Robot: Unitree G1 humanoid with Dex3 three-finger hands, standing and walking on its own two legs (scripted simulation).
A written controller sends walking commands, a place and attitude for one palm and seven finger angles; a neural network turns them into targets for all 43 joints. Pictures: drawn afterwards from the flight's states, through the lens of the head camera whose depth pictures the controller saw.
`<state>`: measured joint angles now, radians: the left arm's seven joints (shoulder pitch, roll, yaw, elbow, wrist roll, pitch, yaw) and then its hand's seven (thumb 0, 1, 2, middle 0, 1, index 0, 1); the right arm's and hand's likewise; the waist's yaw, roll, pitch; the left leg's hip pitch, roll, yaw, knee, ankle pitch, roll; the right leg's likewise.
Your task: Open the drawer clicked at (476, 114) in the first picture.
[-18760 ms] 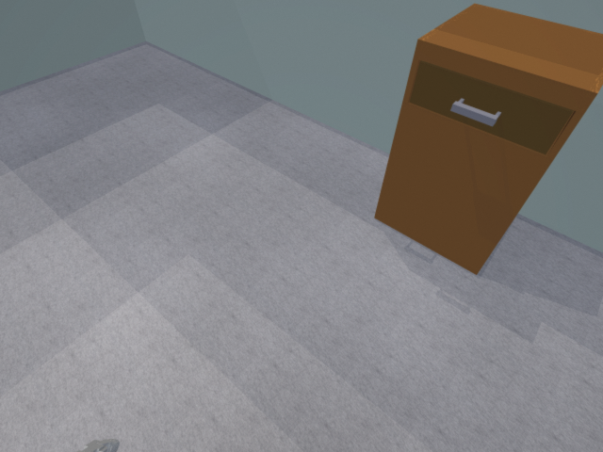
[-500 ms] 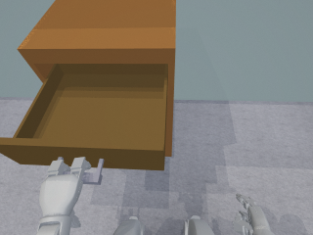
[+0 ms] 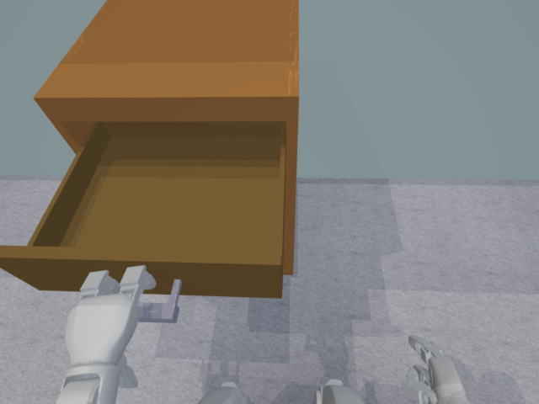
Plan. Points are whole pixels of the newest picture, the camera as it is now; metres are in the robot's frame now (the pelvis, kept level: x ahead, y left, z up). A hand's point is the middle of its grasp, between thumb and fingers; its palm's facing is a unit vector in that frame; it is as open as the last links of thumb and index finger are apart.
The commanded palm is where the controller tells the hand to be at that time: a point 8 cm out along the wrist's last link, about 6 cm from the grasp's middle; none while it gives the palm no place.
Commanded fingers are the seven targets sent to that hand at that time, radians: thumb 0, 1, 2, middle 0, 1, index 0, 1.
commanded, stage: lift the hand off the handle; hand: left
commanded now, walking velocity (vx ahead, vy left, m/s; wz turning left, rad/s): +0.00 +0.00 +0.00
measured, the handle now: (138, 298) +0.27 +0.23 -0.03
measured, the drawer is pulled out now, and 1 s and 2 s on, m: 0.30 0.30 0.30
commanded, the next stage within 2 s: draw the hand back to the body in 1.88 s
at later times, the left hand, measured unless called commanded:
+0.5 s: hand (107, 321) +0.23 +0.24 +0.02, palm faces +0.01 -0.09 -1.00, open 13.7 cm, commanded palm +0.20 +0.24 +0.07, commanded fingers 0.00 -0.50 0.30 -0.30 -1.20 -0.30 -1.20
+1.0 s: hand (92, 309) +0.23 +0.25 +0.06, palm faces +0.03 -0.10 -0.99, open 13.8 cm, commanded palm +0.20 +0.25 +0.11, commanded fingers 0.00 -0.50 0.30 -0.30 -1.20 -0.30 -1.20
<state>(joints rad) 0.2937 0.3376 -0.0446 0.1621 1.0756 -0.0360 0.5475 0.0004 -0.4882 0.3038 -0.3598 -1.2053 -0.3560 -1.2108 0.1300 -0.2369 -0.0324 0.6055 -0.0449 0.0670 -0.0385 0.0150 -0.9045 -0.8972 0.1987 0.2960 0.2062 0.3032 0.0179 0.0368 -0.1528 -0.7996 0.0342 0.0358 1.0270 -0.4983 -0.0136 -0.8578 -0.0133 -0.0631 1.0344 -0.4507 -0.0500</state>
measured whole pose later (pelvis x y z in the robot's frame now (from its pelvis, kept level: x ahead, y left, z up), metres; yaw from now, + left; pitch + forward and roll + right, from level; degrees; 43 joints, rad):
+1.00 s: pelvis +0.03 +0.02 +0.03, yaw -1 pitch +10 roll +0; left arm 0.46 0.37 -0.05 -0.14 1.02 0.01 0.40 0.00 -0.49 0.30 -0.32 -1.20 -0.33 -1.20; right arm 0.14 -0.23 -0.01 0.55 -0.04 0.08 0.02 0.02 -0.90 -0.90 0.20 0.30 0.21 0.30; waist 0.06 0.05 -0.12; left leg -0.53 0.02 0.06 0.81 -0.46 0.01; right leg -0.59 -0.01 -0.04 0.82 -0.41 -0.02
